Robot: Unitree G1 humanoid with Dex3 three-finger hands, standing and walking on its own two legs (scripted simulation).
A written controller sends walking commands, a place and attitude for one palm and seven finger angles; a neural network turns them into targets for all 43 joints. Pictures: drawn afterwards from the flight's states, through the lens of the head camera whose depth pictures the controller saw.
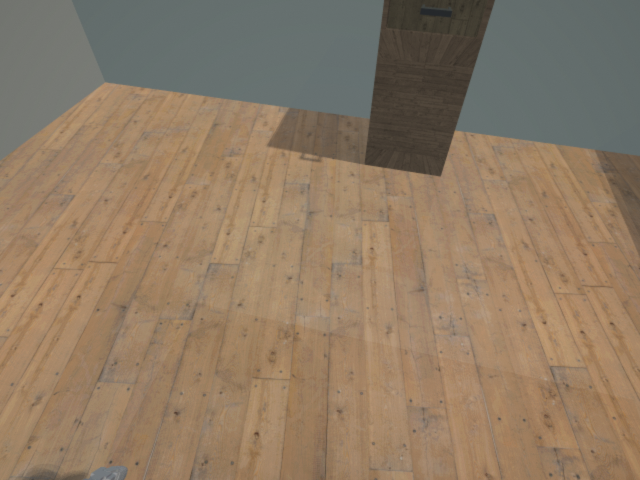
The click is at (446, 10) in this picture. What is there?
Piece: drawer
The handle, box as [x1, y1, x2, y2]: [420, 4, 451, 16]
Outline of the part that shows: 421,6 421,14 450,16 451,13 450,7 445,9 425,7 424,4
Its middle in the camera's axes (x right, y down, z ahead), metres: +0.43 -0.85 +1.43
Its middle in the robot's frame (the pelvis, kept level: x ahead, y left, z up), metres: +1.66 -0.35 +0.00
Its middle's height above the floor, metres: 0.77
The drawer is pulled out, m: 0.00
